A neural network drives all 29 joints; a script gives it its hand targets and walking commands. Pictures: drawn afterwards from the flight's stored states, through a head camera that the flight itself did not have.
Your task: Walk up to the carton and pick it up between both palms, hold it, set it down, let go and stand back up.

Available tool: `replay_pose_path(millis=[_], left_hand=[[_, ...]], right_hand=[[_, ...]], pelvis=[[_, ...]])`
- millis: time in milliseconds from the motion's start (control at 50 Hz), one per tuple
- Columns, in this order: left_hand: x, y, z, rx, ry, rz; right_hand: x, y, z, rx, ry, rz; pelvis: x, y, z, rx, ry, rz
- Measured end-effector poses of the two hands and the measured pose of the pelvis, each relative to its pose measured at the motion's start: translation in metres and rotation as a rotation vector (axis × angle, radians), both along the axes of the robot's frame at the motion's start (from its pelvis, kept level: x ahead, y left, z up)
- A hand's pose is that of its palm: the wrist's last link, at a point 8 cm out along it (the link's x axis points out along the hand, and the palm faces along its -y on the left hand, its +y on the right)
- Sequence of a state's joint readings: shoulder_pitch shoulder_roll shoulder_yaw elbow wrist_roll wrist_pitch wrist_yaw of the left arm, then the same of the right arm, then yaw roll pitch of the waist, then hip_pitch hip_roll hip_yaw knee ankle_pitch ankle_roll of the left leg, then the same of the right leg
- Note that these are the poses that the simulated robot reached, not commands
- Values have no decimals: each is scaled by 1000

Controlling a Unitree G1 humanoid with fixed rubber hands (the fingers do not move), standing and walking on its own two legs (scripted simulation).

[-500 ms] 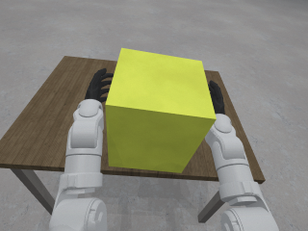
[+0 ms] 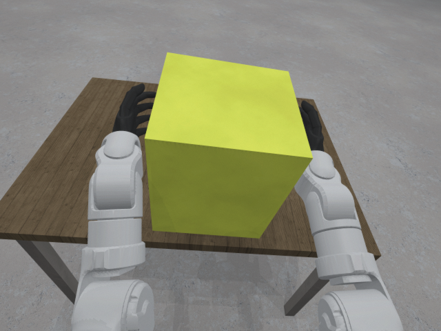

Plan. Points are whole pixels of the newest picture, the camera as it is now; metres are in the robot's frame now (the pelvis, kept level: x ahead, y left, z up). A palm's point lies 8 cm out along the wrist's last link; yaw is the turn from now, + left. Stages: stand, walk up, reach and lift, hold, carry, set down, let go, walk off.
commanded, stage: reach and lift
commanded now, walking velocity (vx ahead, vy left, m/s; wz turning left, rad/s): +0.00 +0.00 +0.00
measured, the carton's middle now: (217, 154) +0.39 -0.01 +0.14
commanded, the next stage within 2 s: hold in 0.22 s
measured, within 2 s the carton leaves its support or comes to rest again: neither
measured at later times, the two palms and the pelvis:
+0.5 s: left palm (122, 133) +0.37 +0.14 +0.20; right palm (310, 144) +0.36 -0.16 +0.20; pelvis +0.00 -0.01 +0.00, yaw +0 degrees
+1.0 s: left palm (115, 132) +0.36 +0.15 +0.21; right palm (307, 139) +0.36 -0.15 +0.21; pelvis +0.01 +0.00 +0.00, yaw +0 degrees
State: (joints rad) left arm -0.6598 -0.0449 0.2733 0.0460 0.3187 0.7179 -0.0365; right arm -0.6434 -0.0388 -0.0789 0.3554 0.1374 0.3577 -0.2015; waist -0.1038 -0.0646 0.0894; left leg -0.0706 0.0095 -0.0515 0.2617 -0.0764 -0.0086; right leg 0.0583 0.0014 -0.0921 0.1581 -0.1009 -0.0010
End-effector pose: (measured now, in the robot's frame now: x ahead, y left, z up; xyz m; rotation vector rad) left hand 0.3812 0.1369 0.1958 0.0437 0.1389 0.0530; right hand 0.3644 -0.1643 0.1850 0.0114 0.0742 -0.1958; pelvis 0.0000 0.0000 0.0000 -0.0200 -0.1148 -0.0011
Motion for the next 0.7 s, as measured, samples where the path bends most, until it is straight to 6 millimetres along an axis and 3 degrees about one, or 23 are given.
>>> replay_pose_path(millis=[160, 440, 700], left_hand=[[-5, -1, -9, -13, 31, 1], [-11, 3, 7, -18, 5, 21], [-11, 6, 7, -43, 15, 25]], right_hand=[[-5, -1, -6, 0, 27, 2], [-4, 2, 11, 7, -1, 21], [-2, 5, 15, 13, 8, 21]], pelvis=[[2, -1, 0, 2, -12, -5], [0, -6, 0, 3, -19, -6], [2, -8, 0, 3, -9, -4]])
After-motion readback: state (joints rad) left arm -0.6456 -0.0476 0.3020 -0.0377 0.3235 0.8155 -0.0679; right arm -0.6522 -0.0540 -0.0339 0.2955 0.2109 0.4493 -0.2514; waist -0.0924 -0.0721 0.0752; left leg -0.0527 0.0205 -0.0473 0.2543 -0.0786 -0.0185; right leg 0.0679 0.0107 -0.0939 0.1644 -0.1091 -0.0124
